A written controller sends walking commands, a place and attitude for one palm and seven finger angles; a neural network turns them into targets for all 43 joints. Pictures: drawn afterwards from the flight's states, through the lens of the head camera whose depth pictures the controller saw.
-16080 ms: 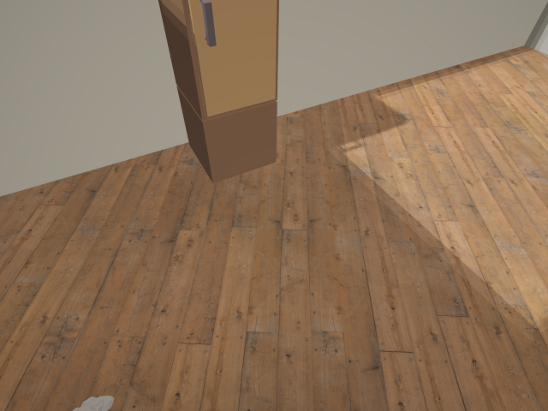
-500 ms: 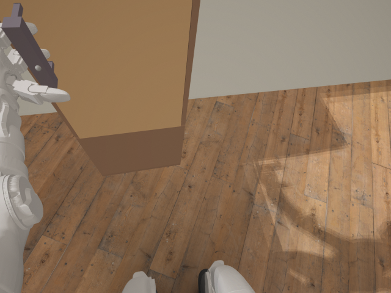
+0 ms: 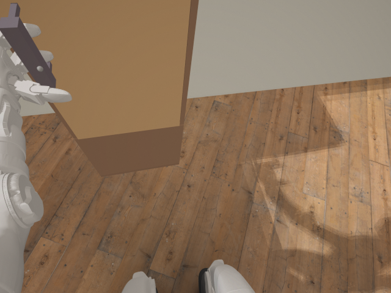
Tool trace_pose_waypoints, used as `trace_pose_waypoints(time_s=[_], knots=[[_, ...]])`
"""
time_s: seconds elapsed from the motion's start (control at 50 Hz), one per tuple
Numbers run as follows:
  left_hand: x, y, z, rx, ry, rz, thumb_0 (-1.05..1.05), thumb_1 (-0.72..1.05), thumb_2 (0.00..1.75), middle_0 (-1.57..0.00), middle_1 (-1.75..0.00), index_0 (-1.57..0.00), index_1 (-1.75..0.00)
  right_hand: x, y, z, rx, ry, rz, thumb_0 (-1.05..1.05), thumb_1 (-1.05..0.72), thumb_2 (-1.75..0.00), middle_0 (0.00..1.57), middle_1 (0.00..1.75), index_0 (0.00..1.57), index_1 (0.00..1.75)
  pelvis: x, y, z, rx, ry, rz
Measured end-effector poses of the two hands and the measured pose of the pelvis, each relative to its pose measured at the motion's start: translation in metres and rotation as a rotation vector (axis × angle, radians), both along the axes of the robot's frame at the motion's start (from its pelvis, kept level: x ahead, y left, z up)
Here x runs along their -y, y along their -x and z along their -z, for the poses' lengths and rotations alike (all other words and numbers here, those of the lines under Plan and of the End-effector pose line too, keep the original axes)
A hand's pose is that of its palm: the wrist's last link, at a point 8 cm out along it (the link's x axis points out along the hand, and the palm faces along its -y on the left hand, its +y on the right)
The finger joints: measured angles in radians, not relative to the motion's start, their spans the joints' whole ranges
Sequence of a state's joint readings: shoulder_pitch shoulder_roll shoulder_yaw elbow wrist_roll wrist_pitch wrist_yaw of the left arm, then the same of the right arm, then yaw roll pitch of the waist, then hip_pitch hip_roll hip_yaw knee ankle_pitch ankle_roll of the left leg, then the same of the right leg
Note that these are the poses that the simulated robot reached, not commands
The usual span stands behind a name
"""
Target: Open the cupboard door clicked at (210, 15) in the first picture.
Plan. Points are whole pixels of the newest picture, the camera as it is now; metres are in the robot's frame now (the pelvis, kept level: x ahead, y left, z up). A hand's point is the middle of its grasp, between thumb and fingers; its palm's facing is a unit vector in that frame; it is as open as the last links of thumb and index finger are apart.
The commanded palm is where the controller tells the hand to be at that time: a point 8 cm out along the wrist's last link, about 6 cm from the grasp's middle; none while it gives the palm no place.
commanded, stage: close the thumb around the handle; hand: left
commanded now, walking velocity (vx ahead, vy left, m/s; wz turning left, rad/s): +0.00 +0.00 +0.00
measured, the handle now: (32, 49) +0.58 +0.26 +0.10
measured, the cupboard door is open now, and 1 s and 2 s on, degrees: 0 2 44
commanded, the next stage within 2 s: pull the door open along its arc in 0.64 s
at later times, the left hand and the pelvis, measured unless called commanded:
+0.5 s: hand (33, 70) +0.53 +0.25 +0.10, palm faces +0.07 -1.00 +0.00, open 7.1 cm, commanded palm +0.51 +0.28 +0.10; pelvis +0.00 +0.01 +0.00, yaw +0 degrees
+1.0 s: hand (44, 75) +0.52 +0.23 +0.10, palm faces +0.11 -0.99 -0.01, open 6.2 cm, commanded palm +0.47 +0.27 +0.10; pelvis +0.00 +0.00 +0.00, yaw -1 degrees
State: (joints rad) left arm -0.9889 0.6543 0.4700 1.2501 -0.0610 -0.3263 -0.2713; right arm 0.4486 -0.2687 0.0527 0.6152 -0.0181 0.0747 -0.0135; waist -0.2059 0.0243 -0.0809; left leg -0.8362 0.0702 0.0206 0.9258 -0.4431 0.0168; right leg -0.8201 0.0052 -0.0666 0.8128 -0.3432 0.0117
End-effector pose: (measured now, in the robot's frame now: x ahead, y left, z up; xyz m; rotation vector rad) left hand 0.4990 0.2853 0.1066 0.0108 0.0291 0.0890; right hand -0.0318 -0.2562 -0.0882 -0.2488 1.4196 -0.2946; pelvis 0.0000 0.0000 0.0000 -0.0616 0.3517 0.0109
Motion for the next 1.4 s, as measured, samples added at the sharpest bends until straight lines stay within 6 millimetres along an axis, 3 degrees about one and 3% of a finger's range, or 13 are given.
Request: trace_pose_waypoints(time_s=[0.16, 0.48, 0.8, 1.0, 1.1, 1.18, 1.3, 1.4], knots=[[-0.006, -0.001, 0.002, 0.011, 0.002, -0.010, -0.01, -0.29, 0.39, -0.31, -1.22, -0.32, -1.22, -0.001, -0.001, 0.000, 0.003, 0.007, -0.009, 0.01, -0.91, -0.90, 0.20, 0.29, 0.20, 0.30, -0.002, 0.002, 0.002, -0.005, 0.002, 0.000], [-0.015, -0.002, 0.005, 0.009, 0.012, 0.015, 0.00, 0.50, 0.73, -0.35, -1.29, -0.36, -1.30, -0.001, -0.002, -0.003, -0.012, 0.029, -0.020, 0.01, -0.91, -0.90, 0.20, 0.29, 0.20, 0.30, -0.006, 0.001, 0.002, -0.012, 0.011, -0.008], [-0.001, -0.006, 0.009, -0.004, 0.006, 0.007, -0.03, 0.62, 0.82, -0.35, -1.34, -0.37, -1.34, -0.007, 0.004, 0.002, 0.013, 0.010, -0.002, 0.01, -0.91, -0.90, 0.20, 0.29, 0.20, 0.30, -0.005, 0.007, 0.005, -0.018, 0.008, 0.003], [0.005, 0.008, 0.010, 0.005, -0.001, -0.018, -0.03, 0.67, 0.78, -0.32, -1.35, -0.31, -1.35, -0.007, 0.004, 0.002, 0.014, -0.023, 0.026, 0.01, -0.91, -0.90, 0.20, 0.29, 0.20, 0.30, -0.004, -0.002, 0.000, 0.000, -0.001, 0.025], [0.010, 0.026, 0.011, 0.016, -0.006, -0.009, -0.03, 0.67, 0.73, -0.31, -1.34, -0.30, -1.35, -0.003, -0.016, 0.000, 0.068, -0.035, 0.034, 0.01, -0.91, -0.90, 0.20, 0.29, 0.20, 0.30, -0.002, -0.011, -0.006, 0.024, -0.008, 0.035], [0.017, 0.046, 0.011, 0.030, -0.007, 0.010, -0.03, 0.66, 0.70, -0.30, -1.32, -0.29, -1.34, 0.001, -0.045, -0.003, 0.149, -0.043, 0.024, 0.01, -0.91, -0.90, 0.20, 0.29, 0.20, 0.30, 0.000, -0.019, -0.010, 0.048, -0.015, 0.040], [0.038, 0.088, 0.012, 0.043, -0.003, 0.045, -0.02, 0.65, 0.68, -0.27, -1.30, -0.25, -1.31, 0.005, -0.105, -0.010, 0.327, -0.067, -0.024, 0.01, -0.91, -0.90, 0.20, 0.29, 0.20, 0.30, 0.003, -0.028, -0.017, 0.086, -0.027, 0.045], [0.070, 0.129, 0.011, 0.045, 0.029, -0.005, -0.01, 0.64, 0.68, -0.25, -1.28, -0.25, -1.27, -0.001, -0.162, -0.019, 0.490, -0.109, -0.090, 0.01, -0.91, -0.90, 0.20, 0.29, 0.20, 0.30, 0.005, -0.032, -0.021, 0.120, -0.036, 0.041]])
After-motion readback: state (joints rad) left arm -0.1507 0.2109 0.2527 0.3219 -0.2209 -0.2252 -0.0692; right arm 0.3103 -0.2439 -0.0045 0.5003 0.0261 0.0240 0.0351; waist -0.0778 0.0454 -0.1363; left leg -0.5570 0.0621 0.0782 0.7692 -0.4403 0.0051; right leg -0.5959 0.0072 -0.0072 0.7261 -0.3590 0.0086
